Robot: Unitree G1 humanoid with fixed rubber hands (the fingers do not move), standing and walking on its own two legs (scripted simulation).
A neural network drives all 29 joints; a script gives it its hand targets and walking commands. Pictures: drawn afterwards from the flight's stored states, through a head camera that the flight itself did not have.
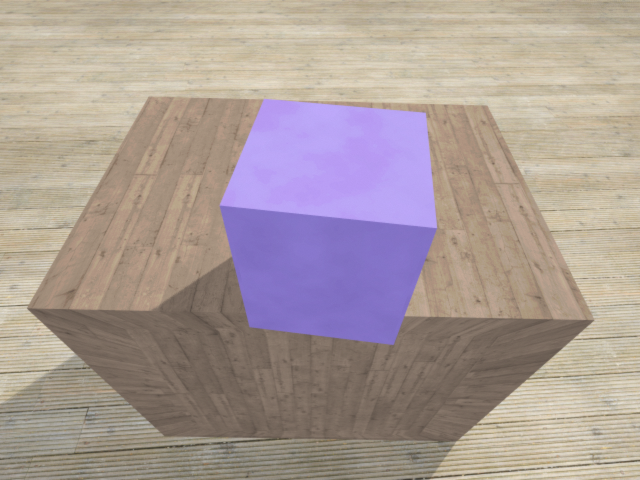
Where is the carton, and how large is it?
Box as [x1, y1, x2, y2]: [220, 99, 436, 344]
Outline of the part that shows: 264,99 220,203 223,221 249,326 393,344 436,229 425,113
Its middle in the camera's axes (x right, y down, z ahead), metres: +0.01 -0.01 +0.53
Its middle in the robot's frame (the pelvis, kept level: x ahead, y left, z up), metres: +0.42 +0.00 +0.08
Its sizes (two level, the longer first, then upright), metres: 0.210 0.200 0.250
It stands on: a pedestal, 0.73 m high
